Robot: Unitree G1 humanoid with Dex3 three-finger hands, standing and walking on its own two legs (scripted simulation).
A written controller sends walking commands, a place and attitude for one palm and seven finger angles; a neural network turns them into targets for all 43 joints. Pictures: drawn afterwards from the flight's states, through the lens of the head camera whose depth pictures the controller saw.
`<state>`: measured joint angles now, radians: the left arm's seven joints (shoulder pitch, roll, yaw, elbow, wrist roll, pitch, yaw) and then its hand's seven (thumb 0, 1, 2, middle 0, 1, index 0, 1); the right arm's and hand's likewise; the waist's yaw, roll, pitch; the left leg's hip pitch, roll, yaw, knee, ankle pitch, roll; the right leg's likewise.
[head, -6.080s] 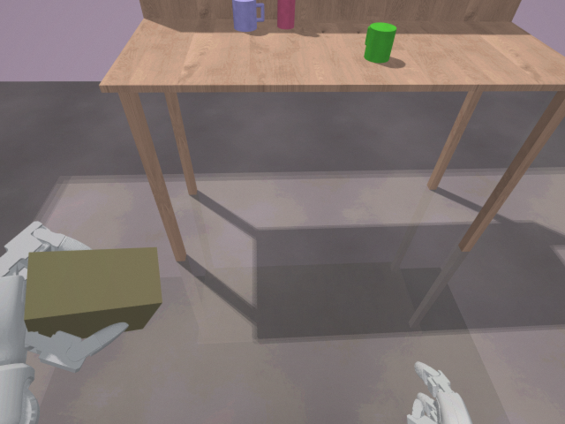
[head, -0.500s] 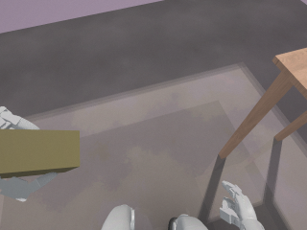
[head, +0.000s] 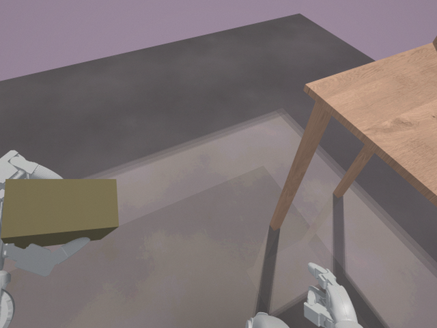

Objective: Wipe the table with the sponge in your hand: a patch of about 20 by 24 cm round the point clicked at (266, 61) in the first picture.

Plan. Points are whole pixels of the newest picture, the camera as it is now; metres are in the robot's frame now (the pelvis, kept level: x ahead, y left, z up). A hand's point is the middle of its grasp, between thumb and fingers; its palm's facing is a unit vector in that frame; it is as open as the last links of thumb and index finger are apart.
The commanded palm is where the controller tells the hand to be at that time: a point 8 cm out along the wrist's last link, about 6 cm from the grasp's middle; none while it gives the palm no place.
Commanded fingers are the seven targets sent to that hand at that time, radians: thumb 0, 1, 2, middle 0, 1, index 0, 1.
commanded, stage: turn to face it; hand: left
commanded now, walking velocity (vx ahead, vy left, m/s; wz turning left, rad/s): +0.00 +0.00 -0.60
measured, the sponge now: (77, 214) +0.22 +0.23 +0.15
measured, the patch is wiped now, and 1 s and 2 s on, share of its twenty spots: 0.00 0.00 0.00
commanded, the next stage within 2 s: none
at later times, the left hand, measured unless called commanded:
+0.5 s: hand (167, 214) +0.22 +0.10 +0.18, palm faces +0.10 -0.84 -0.53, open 10.5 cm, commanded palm +0.18 +0.15 +0.18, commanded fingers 0.00 0.10 1.30 -1.20 -1.60 -1.20 -1.60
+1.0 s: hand (297, 265) +0.19 -0.06 +0.16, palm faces -0.22 -0.82 -0.53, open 10.5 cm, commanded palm +0.16 +0.03 +0.18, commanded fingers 0.00 0.10 1.30 -1.20 -1.60 -1.20 -1.60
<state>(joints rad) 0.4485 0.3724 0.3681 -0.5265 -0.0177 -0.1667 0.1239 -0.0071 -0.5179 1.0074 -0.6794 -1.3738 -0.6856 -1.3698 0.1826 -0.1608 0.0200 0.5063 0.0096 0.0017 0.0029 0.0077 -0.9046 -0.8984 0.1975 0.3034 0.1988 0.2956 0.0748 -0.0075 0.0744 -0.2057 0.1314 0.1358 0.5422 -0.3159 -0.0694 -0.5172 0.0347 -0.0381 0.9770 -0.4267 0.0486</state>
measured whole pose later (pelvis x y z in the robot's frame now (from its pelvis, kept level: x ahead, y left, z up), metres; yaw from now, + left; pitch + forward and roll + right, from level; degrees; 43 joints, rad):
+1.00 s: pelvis -0.13 -0.11 +0.00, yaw -35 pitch +0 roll +2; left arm 0.50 0.40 0.38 -0.58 -0.05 -0.19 0.13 -0.01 -0.52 1.01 -0.68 -1.38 -0.68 -1.37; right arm 0.12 -0.21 0.01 0.56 0.01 0.03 0.01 0.01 -0.90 -0.90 0.20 0.30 0.20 0.30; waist -0.01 0.02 0.18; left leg -0.45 0.07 0.03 1.10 -0.48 -0.10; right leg -0.37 0.05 -0.01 0.59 -0.22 -0.09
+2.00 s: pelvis -0.23 -0.09 +0.01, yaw -69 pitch +3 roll +3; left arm 0.51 0.39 0.35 -0.56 -0.04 -0.17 0.14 -0.01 -0.52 1.01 -0.67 -1.38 -0.68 -1.38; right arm 0.16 -0.27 -0.03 0.52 0.01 0.08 -0.01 0.01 -0.91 -0.90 0.19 0.30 0.20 0.30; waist 0.01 -0.06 0.03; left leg -0.26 0.02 0.01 0.56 -0.42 -0.04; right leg -0.38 0.14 0.15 0.42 -0.07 -0.10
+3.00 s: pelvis -0.28 -0.08 +0.01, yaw -74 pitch +0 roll +2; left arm 0.47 0.34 0.32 -0.45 0.00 -0.25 0.13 -0.01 -0.52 1.01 -0.67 -1.39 -0.68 -1.38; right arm 0.19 -0.18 0.00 0.66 -0.01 -0.05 -0.03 0.01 -0.90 -0.90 0.20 0.30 0.20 0.30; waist 0.00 0.00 0.05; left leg -0.46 0.05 0.05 0.98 -0.35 -0.02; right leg -0.25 -0.05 -0.15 0.51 -0.26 -0.05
